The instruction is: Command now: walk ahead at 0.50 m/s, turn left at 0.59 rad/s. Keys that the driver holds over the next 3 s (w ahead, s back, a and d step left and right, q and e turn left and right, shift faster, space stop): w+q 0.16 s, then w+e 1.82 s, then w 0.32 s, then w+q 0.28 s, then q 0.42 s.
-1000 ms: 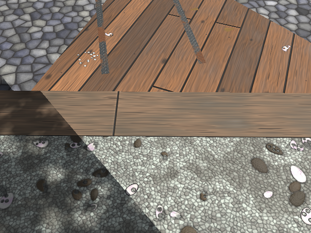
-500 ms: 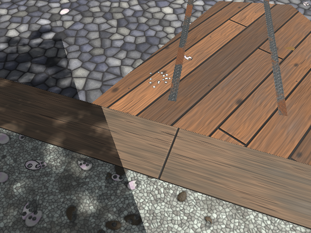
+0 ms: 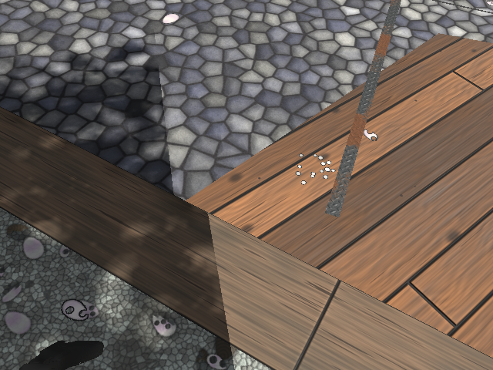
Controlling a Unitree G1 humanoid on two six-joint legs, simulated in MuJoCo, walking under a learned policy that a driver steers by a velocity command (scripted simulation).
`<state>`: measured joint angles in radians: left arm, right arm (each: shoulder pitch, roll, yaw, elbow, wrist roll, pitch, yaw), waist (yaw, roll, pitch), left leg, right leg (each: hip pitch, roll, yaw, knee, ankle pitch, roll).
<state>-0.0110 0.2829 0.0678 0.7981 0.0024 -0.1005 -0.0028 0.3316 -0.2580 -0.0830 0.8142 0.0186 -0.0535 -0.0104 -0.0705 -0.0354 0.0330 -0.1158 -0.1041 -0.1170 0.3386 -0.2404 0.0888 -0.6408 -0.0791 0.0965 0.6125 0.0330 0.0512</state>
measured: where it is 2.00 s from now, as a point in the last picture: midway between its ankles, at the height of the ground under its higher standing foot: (275, 201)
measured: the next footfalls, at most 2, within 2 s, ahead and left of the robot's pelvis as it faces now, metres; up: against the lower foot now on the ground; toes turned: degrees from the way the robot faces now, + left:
right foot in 0.14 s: +0.28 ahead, -0.14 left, +0.00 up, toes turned +9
left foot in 0.56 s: +0.44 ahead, +0.13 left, +0.00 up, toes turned +4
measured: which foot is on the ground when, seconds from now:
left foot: down 0.00-0.16, up 0.18-0.54, down 0.56-1.00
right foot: up 0.00-0.12, down 0.14-0.58, up 0.60-1.00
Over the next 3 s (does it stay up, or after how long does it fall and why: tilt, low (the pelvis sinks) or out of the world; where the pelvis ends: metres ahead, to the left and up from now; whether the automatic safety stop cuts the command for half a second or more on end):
stays up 1.47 -0.60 -0.17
